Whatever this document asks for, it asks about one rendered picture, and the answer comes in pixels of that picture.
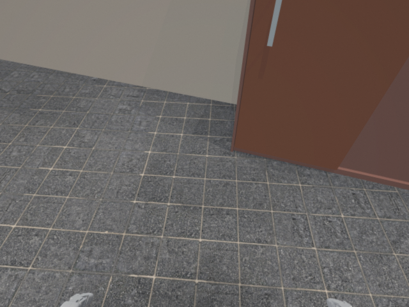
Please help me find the handle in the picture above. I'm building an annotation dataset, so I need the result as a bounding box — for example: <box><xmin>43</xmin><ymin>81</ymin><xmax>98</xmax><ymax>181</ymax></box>
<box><xmin>267</xmin><ymin>0</ymin><xmax>282</xmax><ymax>47</ymax></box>

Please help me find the left robot hand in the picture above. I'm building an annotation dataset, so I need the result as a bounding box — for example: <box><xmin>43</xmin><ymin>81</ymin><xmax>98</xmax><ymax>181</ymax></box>
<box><xmin>60</xmin><ymin>293</ymin><xmax>94</xmax><ymax>307</ymax></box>

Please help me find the wardrobe door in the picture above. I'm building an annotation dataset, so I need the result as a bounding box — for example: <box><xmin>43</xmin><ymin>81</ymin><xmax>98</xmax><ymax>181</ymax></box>
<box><xmin>340</xmin><ymin>57</ymin><xmax>409</xmax><ymax>182</ymax></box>
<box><xmin>235</xmin><ymin>0</ymin><xmax>409</xmax><ymax>170</ymax></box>

